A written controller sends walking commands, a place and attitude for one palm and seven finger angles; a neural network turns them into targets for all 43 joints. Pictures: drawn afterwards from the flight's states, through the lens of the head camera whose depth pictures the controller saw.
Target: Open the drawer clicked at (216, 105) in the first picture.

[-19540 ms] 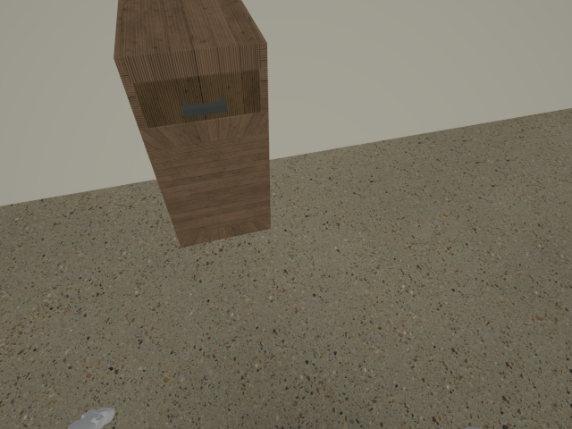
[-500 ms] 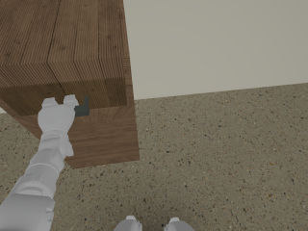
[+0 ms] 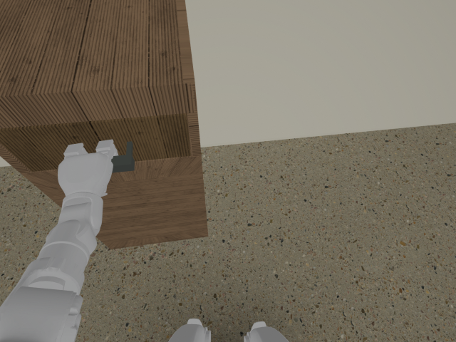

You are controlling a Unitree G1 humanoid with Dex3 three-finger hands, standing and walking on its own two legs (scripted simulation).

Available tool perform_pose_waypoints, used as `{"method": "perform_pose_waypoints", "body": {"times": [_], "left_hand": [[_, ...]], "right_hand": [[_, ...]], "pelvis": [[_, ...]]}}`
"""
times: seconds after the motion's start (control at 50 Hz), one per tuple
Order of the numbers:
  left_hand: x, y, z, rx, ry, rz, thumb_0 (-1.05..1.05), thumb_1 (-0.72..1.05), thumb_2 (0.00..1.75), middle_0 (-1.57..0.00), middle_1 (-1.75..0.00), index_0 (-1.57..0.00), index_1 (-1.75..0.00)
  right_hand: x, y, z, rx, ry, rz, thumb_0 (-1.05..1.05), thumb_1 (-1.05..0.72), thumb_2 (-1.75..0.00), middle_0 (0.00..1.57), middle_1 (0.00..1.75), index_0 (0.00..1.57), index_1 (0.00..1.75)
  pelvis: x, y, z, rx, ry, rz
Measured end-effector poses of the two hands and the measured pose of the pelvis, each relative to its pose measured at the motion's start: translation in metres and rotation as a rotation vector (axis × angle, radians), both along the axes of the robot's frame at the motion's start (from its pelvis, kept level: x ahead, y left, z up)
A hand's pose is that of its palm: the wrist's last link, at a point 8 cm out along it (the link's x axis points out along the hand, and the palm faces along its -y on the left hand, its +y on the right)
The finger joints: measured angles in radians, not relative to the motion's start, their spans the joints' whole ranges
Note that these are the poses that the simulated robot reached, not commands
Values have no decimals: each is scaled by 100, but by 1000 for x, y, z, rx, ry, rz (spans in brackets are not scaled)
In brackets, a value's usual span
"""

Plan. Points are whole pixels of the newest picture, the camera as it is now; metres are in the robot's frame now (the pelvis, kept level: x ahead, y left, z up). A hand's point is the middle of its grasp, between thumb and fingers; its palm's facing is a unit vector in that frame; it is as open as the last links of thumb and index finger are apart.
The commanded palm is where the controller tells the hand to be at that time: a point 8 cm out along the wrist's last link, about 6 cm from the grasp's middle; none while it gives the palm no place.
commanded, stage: close the thumb around the handle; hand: left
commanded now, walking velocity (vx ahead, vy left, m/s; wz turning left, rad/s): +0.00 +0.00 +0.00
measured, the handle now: (101, 157) +0.47 +0.26 -0.02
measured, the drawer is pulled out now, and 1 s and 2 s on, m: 0.00 0.09 0.19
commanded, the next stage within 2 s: pull the drawer open in 0.12 s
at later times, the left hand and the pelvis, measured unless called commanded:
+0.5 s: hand (98, 194) +0.39 +0.26 -0.04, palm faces -0.04 -0.06 -1.00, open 6.0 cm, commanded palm +0.36 +0.26 +0.02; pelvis +0.02 +0.01 +0.01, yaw -2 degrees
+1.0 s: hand (94, 228) +0.33 +0.25 -0.04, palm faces -0.03 -0.07 -1.00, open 6.0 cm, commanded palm +0.29 +0.24 +0.02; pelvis +0.02 +0.01 +0.01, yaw -1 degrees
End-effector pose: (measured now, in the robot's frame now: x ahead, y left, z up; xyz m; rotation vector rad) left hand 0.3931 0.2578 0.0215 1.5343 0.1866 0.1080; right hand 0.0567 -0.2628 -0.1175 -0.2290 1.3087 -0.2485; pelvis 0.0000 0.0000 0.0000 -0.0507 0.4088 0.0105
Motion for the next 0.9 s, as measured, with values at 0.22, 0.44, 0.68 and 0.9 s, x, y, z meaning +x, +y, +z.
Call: {"method": "perform_pose_waypoints", "body": {"times": [0.22, 0.44, 0.68, 0.9], "left_hand": [[-2, 1, -2, -11, 2, -21, 0, 68, 78, -30, -132, -36, -129], [-12, 0, -3, -17, -11, -23, 0, 69, 78, -28, -134, -35, -129], [-39, -3, -3, -32, -20, -21, 0, 69, 77, -27, -134, -35, -128], [-70, -8, -2, -37, -14, -7, 1, 69, 77, -27, -134, -36, -128]], "right_hand": [[0, -1, 3, -7, 0, -10, 0, -90, -90, 21, 30, 21, 30], [15, 2, 7, 7, -24, -22, 0, -90, -90, 21, 30, 21, 30], [56, 12, 20, 13, -114, 21, 0, -90, -90, 21, 30, 21, 30], [88, 21, 27, 35, -210, 67, 0, -90, -90, 21, 30, 21, 30]], "pelvis": [[4, 1, 1, 0, 0, -9], [14, 5, 6, 0, -9, -24], [24, 10, 13, -3, -40, -20], [26, 12, 15, -3, -66, -17]]}}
